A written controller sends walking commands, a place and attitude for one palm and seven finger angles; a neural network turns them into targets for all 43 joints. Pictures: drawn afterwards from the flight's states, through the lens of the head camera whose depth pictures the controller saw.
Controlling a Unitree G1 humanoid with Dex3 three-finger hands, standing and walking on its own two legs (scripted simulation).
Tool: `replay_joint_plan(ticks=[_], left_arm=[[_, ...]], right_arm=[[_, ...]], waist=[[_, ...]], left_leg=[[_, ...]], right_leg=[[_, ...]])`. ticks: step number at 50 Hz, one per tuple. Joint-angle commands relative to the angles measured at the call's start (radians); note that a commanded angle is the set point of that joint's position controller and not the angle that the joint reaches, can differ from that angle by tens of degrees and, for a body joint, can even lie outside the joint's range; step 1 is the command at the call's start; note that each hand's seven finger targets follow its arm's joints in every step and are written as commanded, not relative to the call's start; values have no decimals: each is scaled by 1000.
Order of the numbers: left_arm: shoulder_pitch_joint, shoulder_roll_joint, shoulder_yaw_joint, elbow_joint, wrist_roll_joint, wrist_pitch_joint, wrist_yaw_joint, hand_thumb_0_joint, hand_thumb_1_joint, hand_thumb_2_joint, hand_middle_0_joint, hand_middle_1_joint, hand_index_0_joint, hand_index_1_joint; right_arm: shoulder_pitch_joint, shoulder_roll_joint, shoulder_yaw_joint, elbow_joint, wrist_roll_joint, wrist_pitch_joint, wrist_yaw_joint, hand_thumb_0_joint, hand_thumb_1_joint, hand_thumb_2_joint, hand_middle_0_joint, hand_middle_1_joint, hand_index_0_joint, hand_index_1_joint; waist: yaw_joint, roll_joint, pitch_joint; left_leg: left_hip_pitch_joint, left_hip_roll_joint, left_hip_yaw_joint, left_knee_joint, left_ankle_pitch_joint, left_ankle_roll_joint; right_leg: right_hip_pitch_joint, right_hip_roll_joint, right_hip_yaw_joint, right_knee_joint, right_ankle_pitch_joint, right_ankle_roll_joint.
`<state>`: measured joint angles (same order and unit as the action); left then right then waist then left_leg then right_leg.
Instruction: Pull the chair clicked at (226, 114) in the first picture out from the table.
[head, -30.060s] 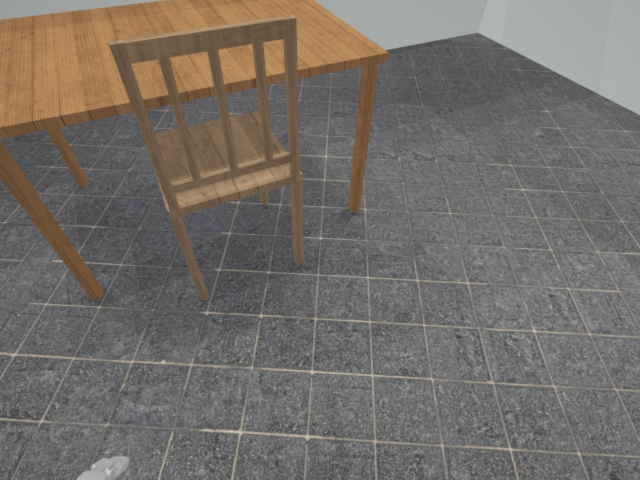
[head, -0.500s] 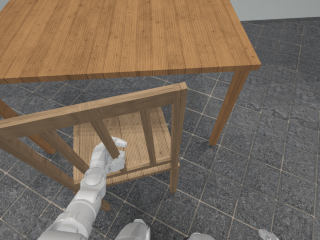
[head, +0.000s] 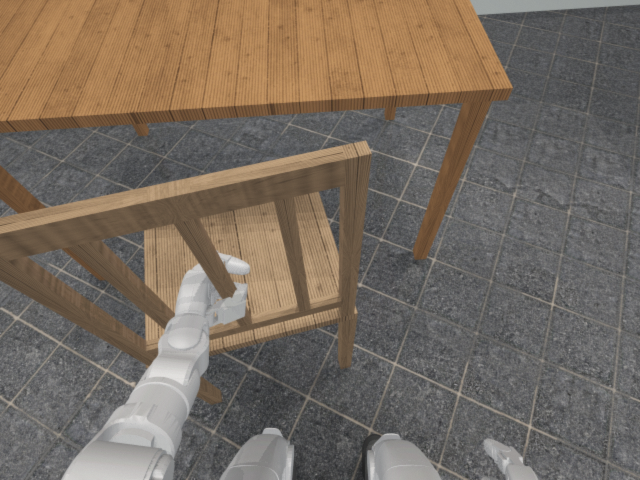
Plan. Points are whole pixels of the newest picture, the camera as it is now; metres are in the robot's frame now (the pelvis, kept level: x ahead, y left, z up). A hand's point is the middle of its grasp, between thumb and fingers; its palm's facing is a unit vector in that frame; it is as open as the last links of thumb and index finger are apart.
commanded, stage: step backward, pulling the chair out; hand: left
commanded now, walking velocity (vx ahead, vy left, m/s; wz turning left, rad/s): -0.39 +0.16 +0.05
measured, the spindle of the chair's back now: (222, 281) +0.38 +0.14 -0.04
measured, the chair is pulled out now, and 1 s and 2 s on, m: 0.22 0.35 0.50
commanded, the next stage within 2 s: stop walking, hand still on the chair in 1.96 s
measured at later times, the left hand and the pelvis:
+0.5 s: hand (224, 349) +0.28 +0.13 -0.06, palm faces -0.04 -0.98 -0.19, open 5.4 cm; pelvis -0.07 +0.02 +0.00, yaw +3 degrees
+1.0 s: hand (209, 402) +0.22 +0.15 -0.06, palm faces -0.06 -0.98 -0.20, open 5.4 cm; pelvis -0.14 +0.03 +0.00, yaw +0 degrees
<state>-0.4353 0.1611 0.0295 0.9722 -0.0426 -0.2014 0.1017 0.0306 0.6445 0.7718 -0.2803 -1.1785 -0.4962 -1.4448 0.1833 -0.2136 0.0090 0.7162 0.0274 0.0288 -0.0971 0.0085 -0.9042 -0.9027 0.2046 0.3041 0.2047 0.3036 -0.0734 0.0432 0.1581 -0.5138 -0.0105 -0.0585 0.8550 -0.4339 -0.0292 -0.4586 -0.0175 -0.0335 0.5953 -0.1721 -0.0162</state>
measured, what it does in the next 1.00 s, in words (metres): walks backwards: left foot, then right foot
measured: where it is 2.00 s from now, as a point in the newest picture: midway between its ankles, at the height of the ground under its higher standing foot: outside the picture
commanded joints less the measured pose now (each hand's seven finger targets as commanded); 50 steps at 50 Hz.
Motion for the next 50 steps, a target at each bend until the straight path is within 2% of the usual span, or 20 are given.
replay_joint_plan(ticks=[1,4,7,10,13,15,18,20,23,24,27,29,31,33,38,41,43,45,48,50], left_arm=[[-205,184,25,-194,28,-38,16,0,900,900,-500,-1450,-500,-1450],[-193,142,-15,-198,11,-16,11,0,900,900,-500,-1450,-500,-1450],[-235,95,-53,-251,11,-15,2,0,900,900,-500,-1450,-500,-1450],[-322,57,-87,-312,30,-35,-17,0,900,900,-500,-1450,-500,-1450],[-291,74,-69,-264,41,-44,-12,0,900,900,-500,-1450,-500,-1450],[-291,119,-44,-248,41,-57,-8,0,900,900,-500,-1450,-500,-1450],[-239,181,-3,-171,35,-55,-5,0,900,900,-500,-1450,-500,-1450],[-238,182,4,-152,40,-46,-2,0,900,900,-500,-1450,-500,-1450],[-208,152,-5,-146,35,-32,-1,0,900,900,-500,-1450,-500,-1450],[-217,136,-20,-167,27,-33,-4,0,900,900,-500,-1450,-500,-1450],[-249,99,-50,-252,23,-43,-11,0,900,900,-500,-1450,-500,-1450],[-299,76,-63,-271,27,-39,-13,0,900,900,-500,-1450,-500,-1450],[-330,70,-54,-245,29,-50,-10,0,900,900,-500,-1450,-500,-1450],[-345,84,-54,-203,45,-65,-5,0,900,900,-500,-1450,-500,-1450],[-337,189,1,-137,50,-90,2,0,900,900,-500,-1450,-500,-1450],[-301,183,-5,-167,43,-90,-2,0,900,900,-500,-1450,-500,-1450],[-247,172,-4,-185,37,-87,1,0,900,900,-500,-1450,-500,-1450],[-233,135,-20,-220,37,-92,-1,0,900,900,-500,-1450,-500,-1450],[-215,119,-26,-261,33,-86,-9,0,900,900,-500,-1450,-500,-1450],[-229,122,-23,-276,35,-89,-8,0,900,900,-500,-1450,-500,-1450]], right_arm=[[-5,-140,-37,-87,0,-47,-16,0,-900,-900,200,300,200,300],[37,-160,-39,-73,8,-37,-26,0,-900,-900,200,300,200,300],[24,-209,-66,-112,-4,-23,-41,0,-900,-900,200,300,200,300],[38,-156,-63,-114,-16,-10,-17,0,-900,-900,200,300,200,300],[64,-165,-79,-103,-15,-9,-7,0,-900,-900,200,300,200,300],[88,-164,-87,-102,-3,-3,-13,0,-900,-900,200,300,200,300],[69,-155,-82,-89,7,-11,-20,0,-900,-900,200,300,200,300],[40,-151,-73,-90,4,-18,-20,0,-900,-900,200,300,200,300],[68,-154,-48,-75,1,-26,-20,0,-900,-900,200,300,200,300],[64,-162,-45,-85,0,-25,-26,0,-900,-900,200,300,200,300],[10,-183,-58,-133,-14,-5,-27,0,-900,-900,200,300,200,300],[2,-154,-52,-137,-16,-3,-16,0,-900,-900,200,300,200,300],[59,-164,-73,-100,-14,-19,-9,0,-900,-900,200,300,200,300],[100,-169,-80,-78,-11,-31,-8,0,-900,-900,200,300,200,300],[81,-167,-83,-41,-5,-23,-34,0,-900,-900,200,300,200,300],[39,-157,-69,-75,-4,-15,-40,0,-900,-900,200,300,200,300],[31,-170,-67,-94,-7,-9,-41,0,-900,-900,200,300,200,300],[4,-175,-65,-127,-12,-3,-34,0,-900,-900,200,300,200,300],[-3,-157,-63,-142,-19,-2,-18,0,-900,-900,200,300,200,300],[33,-161,-69,-130,-17,-16,-10,0,-900,-900,200,300,200,300]], waist=[[46,-181,-460],[24,-222,-448],[44,75,-404],[32,189,-451],[27,113,-435],[9,-26,-500],[34,-195,-501],[56,-198,-456],[32,-209,-459],[23,-173,-452],[53,215,-406],[58,208,-352],[45,77,-381],[21,-38,-444],[19,-124,-535],[31,-155,-499],[36,-102,-473],[41,74,-437],[52,196,-417],[40,153,-429]], left_leg=[[82,41,-59,0,-66,3],[199,52,-5,-341,90,9],[233,250,-181,-434,533,113],[260,270,-135,-380,712,113],[261,255,-95,-300,737,76],[213,175,-7,-245,536,16],[145,38,37,-56,-68,-15],[126,33,13,8,-116,0],[222,57,26,-271,1,14],[237,81,14,-419,80,30],[101,301,-180,-521,302,146],[48,338,-174,-489,384,176],[258,305,-125,-318,706,140],[316,232,-54,-216,749,60],[218,109,18,-165,279,-9],[211,98,11,-227,154,7],[243,152,-33,-371,313,42],[183,246,-125,-451,363,97],[154,331,-191,-482,379,155],[237,328,-164,-409,506,154]], right_leg=[[304,-338,220,-179,219,-126],[306,-264,137,-130,195,-54],[201,-57,13,68,92,38],[231,-49,14,115,12,24],[269,-67,44,10,210,1],[360,-146,108,-46,438,-29],[322,-315,252,-223,322,-104],[246,-339,259,-285,66,-100],[240,-260,136,-229,40,-47],[229,-207,94,-172,-5,-8],[222,-29,6,176,-124,34],[210,-20,19,281,-234,17],[192,-37,38,57,-56,8],[295,-92,80,-102,409,-10],[409,-263,208,-90,718,-83],[329,-262,178,-139,421,-53],[271,-167,101,-118,158,-7],[254,-51,39,28,-28,18],[226,-13,25,136,-217,7],[216,-12,34,62,-168,2]])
